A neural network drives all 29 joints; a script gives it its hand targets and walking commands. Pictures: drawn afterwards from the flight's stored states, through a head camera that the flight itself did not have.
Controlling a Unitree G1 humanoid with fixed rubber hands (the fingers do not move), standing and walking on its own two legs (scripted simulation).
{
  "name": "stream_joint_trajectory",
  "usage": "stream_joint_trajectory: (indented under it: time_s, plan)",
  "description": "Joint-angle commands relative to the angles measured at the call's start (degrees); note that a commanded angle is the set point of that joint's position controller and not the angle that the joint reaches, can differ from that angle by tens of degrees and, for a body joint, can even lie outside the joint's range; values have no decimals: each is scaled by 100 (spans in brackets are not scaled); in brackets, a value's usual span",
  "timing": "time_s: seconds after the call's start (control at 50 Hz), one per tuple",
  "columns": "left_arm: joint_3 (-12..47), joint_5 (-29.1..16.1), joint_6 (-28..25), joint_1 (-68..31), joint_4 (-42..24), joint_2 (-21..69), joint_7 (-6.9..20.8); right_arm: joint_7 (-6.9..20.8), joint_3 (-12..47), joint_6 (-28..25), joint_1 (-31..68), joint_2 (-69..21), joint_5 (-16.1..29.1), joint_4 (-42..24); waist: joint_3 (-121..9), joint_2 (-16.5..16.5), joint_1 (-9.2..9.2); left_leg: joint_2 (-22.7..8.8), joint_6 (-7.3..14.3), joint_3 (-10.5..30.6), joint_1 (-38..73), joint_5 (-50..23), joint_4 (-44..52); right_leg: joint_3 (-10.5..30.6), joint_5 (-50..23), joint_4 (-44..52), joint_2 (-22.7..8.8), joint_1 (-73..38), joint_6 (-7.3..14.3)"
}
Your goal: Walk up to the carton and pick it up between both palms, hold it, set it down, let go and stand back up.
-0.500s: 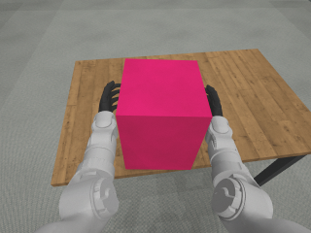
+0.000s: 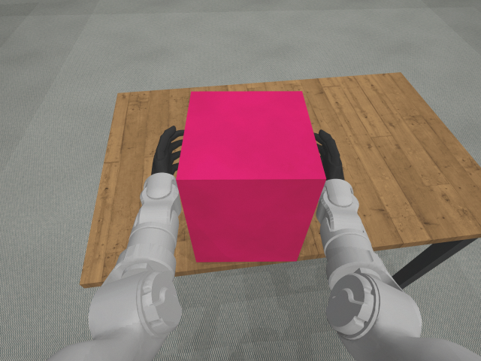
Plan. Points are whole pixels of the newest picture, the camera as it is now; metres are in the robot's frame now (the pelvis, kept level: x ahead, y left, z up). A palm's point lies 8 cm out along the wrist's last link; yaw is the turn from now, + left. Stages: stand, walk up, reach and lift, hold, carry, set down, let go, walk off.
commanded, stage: set down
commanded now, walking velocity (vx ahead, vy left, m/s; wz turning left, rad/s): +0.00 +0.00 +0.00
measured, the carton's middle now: (246, 180) +0.42 -0.01 +0.04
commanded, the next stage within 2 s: none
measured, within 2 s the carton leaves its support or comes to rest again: rests again in 0.40 s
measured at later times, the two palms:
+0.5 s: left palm (165, 169) +0.42 +0.14 +0.07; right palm (330, 174) +0.40 -0.15 +0.07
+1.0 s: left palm (159, 171) +0.43 +0.15 +0.06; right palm (359, 167) +0.41 -0.21 +0.07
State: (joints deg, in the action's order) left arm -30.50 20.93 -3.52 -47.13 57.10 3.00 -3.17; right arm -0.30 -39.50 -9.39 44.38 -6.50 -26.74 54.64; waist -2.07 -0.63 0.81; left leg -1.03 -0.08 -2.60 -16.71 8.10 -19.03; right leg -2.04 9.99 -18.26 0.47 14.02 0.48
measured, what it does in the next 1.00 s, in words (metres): stands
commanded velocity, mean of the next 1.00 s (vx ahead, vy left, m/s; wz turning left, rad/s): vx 0.00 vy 0.00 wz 0.00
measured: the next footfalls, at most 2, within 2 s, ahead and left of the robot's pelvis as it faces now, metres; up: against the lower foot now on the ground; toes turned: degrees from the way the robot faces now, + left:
none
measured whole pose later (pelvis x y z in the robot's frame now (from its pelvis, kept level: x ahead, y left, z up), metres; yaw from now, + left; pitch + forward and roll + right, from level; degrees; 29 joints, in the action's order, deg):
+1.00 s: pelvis -0.01 +0.00 -0.01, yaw -2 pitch +15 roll -1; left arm -9.2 -1.9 5.9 -46.8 53.7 -6.5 -9.1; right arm -2.6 -7.8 -0.9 47.9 13.1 7.7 59.9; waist -9.4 0.5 0.4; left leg -2.9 0.3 -3.9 -32.6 11.0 -28.4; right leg -0.7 10.8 -24.9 1.9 29.3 0.5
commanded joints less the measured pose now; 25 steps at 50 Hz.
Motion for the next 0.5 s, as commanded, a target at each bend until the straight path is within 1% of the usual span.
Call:
stream_joint_trajectory:
  time_s: [0.0,0.02,0.04,0.06,0.08,0.1,0.12,0.14,0.16,0.18,0.2,0.22,0.24,0.26,0.28,0.3,0.32,0.34,0.36,0.38,0.4,0.42,0.44,0.46,0.48]
  plan:
    - [1093,19,-188,-3399,-294,1231,334,457,1286,-282,3234,-909,15,-317,-3490,166,208,1,-361,-425,1459,-1419,-56,-292,-2526,-129,58,-798,-387]
    - [1018,16,-208,-3412,-327,1126,283,408,1200,-257,3194,-855,8,-249,-3347,138,232,-5,-363,-424,1476,-1378,-69,-295,-2417,-109,53,-724,-377]
    - [969,-43,-229,-3408,-296,826,221,353,1217,-253,3196,-517,106,-275,-3454,97,201,12,-373,-435,1480,-1406,-97,-284,-2384,-121,90,-658,-355]
    - [850,-16,-236,-3444,-294,756,184,308,1138,-216,3168,-561,118,-197,-3237,38,192,23,-329,-425,1369,-1238,-76,-265,-2175,-78,74,-623,-355]
    - [814,107,-235,-3547,-283,1387,264,350,1080,-186,3298,-1342,-55,-249,-2847,-74,212,31,-221,-386,1172,-904,37,-276,-1941,17,19,-636,-378]
    - [950,-45,-237,-3503,-100,935,242,350,1190,-181,3290,-634,67,-287,-3412,26,191,7,-313,-442,1337,-1168,-18,-222,-2213,-103,89,-528,-368]
    - [953,-129,-279,-3496,-105,560,161,293,1132,-178,3273,-283,172,-268,-3567,134,186,9,-349,-470,1406,-1353,-121,-202,-2274,-141,102,-385,-366]
    - [904,-71,-311,-3554,-135,750,141,269,1132,-169,3286,-573,152,-264,-3356,37,193,16,-301,-448,1336,-1216,-128,-218,-2085,-84,73,-399,-371]
    - [890,-124,-331,-3489,-144,492,84,231,1145,-154,3216,-175,227,-282,-3610,93,154,11,-337,-445,1421,-1349,-173,-210,-2206,-130,110,-421,-348]
    - [878,-69,-349,-3552,-226,785,99,235,1195,-129,3270,-661,203,-251,-3419,9,167,30,-275,-415,1278,-1196,-143,-192,-2117,-86,74,-498,-354]
    - [855,-112,-362,-3545,-162,577,93,224,1158,-117,3216,-401,213,-276,-3568,63,177,36,-299,-427,1235,-1231,-138,-178,-2200,-140,91,-492,-368]
    - [823,-118,-383,-3540,-139,380,59,188,1156,-97,3184,-216,255,-277,-3612,94,150,54,-277,-456,1183,-1220,-139,-131,-2262,-166,73,-498,-373]
    - [818,-42,-390,-3614,-145,691,88,198,1138,-47,3231,-657,205,-189,-3278,6,211,56,-236,-427,1035,-959,-89,-155,-2058,-99,39,-480,-380]
    - [770,-10,-394,-3603,-175,672,103,224,1060,-41,3156,-564,131,-271,-3470,110,196,58,-263,-437,1109,-969,-48,-160,-2035,-123,42,-454,-367]
    - [913,-108,-409,-3628,-162,379,28,214,1067,-49,3193,-28,276,-239,-3843,297,208,15,-361,-448,1357,-1274,-141,-150,-2080,-163,117,-227,-319]
    - [877,29,-386,-3629,-198,892,64,256,1050,-44,3183,-757,152,-230,-3473,232,206,13,-313,-389,1369,-1187,-138,-209,-1800,-25,95,-172,-308]
    - [933,25,-367,-3617,-125,865,74,291,1011,-63,3188,-472,93,-208,-3739,314,236,5,-386,-420,1595,-1348,-187,-253,-1803,-33,145,17,-284]
    - [920,-20,-360,-3434,-99,519,6,276,984,-85,3074,45,176,-163,-3932,370,191,-42,-456,-419,1864,-1700,-285,-271,-1853,-48,209,172,-238]
    - [882,73,-359,-3476,-176,741,19,273,991,-86,3154,-401,138,-200,-3625,232,163,-21,-388,-389,1719,-1624,-296,-271,-1645,60,188,204,-239]
    - [863,74,-349,-3499,-99,801,30,283,985,-90,3149,-375,101,-240,-3604,238,185,-14,-385,-409,1668,-1567,-279,-280,-1632,61,196,190,-249]
    - [837,-73,-352,-3431,-44,158,-42,228,1029,-86,3131,356,274,-253,-3927,237,106,-25,-416,-415,1644,-1637,-298,-229,-1774,-23,225,96,-234]
    - [906,-25,-335,-3533,-124,695,-7,251,1053,-56,3204,-455,226,-227,-3329,62,186,10,-282,-371,1283,-1088,-163,-227,-1410,82,139,14,-275]
    - [927,-157,-344,-3483,-108,186,-66,224,1032,-53,3069,250,289,-233,-3704,123,193,-11,-325,-416,1366,-1183,-152,-223,-1591,-13,179,-1,-269]
    - [1010,-219,-362,-3586,-246,283,-93,197,1085,-50,3198,78,360,-326,-3699,136,216,6,-283,-412,1254,-1078,-159,-182,-1562,3,156,16,-278]
    - [974,-233,-358,-3602,-217,140,-120,168,1017,-27,3140,141,366,-299,-3624,121,208,7,-264,-398,1116,-957,-152,-197,-1513,-20,125,-16,-271]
